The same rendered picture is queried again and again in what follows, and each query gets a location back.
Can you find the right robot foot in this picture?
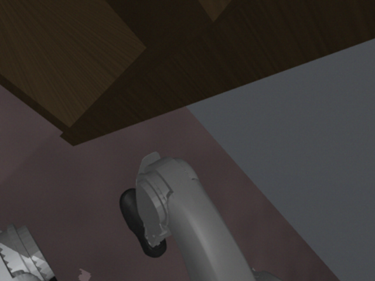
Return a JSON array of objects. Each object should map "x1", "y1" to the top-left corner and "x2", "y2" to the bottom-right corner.
[{"x1": 120, "y1": 189, "x2": 166, "y2": 258}]

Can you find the bookshelf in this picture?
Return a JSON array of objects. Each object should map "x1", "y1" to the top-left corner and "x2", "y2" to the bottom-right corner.
[{"x1": 0, "y1": 0, "x2": 375, "y2": 146}]

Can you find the right robot hand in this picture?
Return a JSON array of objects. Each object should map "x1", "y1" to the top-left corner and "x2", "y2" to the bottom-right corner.
[{"x1": 250, "y1": 267, "x2": 284, "y2": 281}]

